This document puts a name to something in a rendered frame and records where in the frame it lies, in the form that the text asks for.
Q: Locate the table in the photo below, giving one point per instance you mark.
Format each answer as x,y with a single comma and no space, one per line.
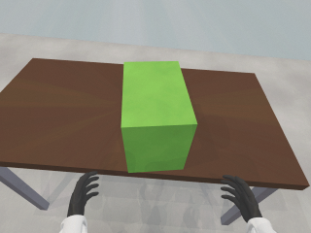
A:
65,116

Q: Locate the left robot hand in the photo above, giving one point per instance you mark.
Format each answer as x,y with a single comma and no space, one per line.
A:
79,196

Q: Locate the carton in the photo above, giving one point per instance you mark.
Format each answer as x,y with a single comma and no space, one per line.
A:
157,118

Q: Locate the robot left forearm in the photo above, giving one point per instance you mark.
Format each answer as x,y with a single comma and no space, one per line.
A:
74,224

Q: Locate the robot right forearm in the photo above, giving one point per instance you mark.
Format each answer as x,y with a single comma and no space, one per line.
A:
259,225

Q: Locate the right robot hand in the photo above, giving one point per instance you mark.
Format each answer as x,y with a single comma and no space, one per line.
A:
244,197

